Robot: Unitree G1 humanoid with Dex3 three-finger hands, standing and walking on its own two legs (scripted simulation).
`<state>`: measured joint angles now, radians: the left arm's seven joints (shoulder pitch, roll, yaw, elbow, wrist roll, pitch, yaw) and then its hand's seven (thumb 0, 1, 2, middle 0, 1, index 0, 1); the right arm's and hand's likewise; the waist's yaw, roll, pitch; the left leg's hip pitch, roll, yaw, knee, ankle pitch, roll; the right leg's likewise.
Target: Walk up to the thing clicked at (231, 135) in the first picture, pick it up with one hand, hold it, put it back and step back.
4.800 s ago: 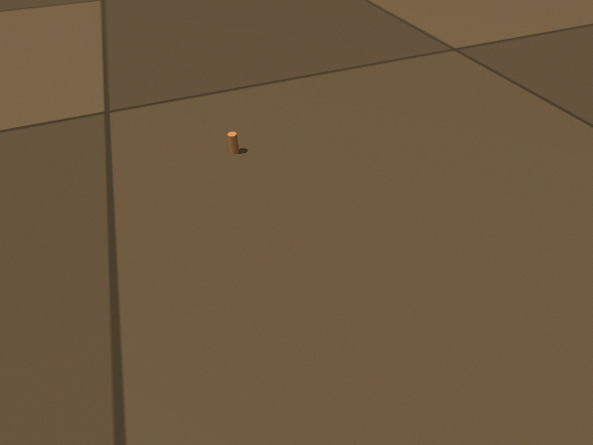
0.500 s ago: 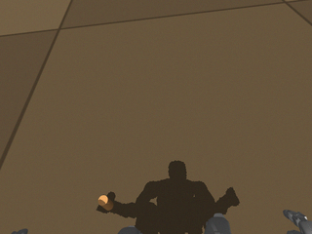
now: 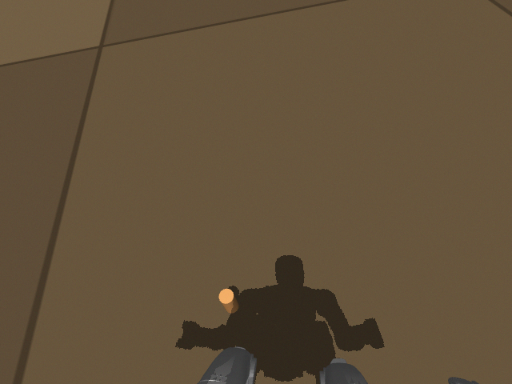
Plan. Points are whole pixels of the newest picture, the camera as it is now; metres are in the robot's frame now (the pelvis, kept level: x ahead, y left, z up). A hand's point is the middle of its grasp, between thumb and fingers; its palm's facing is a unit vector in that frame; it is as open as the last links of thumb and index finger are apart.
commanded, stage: walk up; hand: left
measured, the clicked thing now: (229, 301) +0.45 +0.19 -0.67
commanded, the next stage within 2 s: none
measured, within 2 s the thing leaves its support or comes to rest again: neither
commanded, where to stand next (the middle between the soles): +0.06 -0.03 m, yaw -3 degrees
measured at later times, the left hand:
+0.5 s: hand out of the picture +0.02 +0.35 -0.15, palm faces -0.13 -0.95 -0.30, open 7.4 cm
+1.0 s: hand (122, 378) +0.16 +0.26 -0.12, palm faces -0.10 -0.91 -0.40, open 7.4 cm
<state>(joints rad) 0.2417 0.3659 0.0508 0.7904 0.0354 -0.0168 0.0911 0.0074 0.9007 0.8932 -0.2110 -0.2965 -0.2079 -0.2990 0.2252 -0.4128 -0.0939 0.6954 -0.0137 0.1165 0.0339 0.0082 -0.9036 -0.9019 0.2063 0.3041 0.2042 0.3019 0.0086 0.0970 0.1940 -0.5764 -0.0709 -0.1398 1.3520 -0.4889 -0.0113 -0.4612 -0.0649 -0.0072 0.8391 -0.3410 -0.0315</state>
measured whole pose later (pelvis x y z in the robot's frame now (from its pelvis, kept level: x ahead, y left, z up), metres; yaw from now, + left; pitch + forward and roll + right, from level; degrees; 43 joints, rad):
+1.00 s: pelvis +0.01 +0.00 +0.01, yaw -7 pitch -3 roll +1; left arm 0.13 0.40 0.06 0.88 0.00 0.01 0.00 0.01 0.91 0.89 -0.20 -0.30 -0.20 -0.30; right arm 0.26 -0.36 -0.02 0.94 0.00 -0.05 -0.02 0.01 -0.90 -0.90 0.21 0.30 0.21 0.30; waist 0.00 -0.01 0.12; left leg -0.36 -0.03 0.04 0.72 -0.29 0.02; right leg -0.31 -0.04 -0.02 0.80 -0.43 0.00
